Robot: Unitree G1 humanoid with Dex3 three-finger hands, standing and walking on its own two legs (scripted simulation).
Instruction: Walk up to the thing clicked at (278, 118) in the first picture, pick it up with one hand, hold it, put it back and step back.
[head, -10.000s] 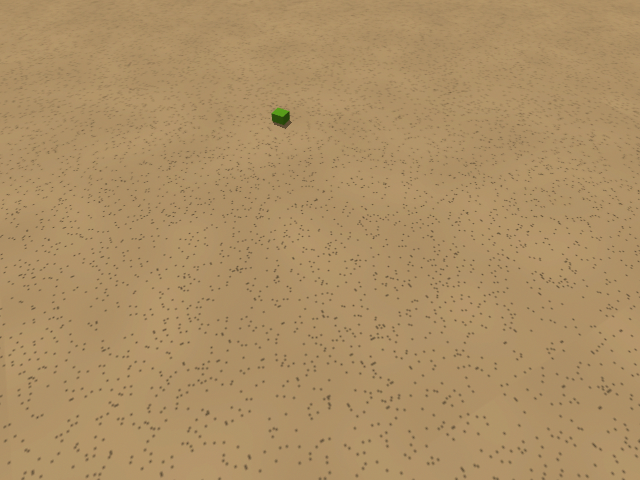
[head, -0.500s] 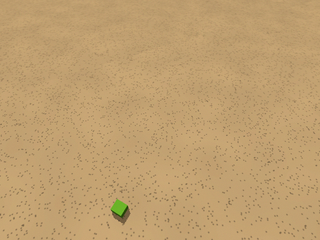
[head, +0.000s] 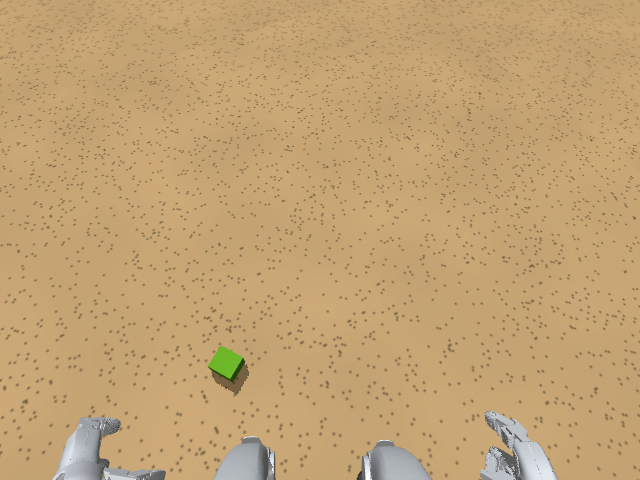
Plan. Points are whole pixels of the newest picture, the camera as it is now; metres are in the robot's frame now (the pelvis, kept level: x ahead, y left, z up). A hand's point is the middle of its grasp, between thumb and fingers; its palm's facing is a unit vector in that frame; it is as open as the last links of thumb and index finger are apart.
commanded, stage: rise first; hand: left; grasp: from above
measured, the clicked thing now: (226, 364) +0.41 +0.25 -0.70
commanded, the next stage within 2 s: none
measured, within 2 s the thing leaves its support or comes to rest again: neither
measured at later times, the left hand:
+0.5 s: hand (132, 465) +0.15 +0.30 -0.26, palm faces -0.16 -0.64 -0.75, open 14.3 cm
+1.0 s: hand (176, 396) +0.28 +0.30 -0.45, palm faces -0.08 -0.38 -0.92, open 13.8 cm
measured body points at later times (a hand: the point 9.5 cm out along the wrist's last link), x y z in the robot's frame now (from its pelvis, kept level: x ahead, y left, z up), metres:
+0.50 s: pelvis -0.03 -0.01 -0.10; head +0.10 +0.01 +0.34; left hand +0.16 +0.33 -0.22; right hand +0.16 -0.25 -0.20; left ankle +0.01 +0.13 -0.69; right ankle +0.00 -0.14 -0.69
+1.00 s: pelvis -0.10 +0.00 -0.31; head +0.10 +0.01 +0.10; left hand +0.29 +0.32 -0.40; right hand -0.04 -0.27 -0.44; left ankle +0.01 +0.13 -0.69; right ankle +0.00 -0.14 -0.69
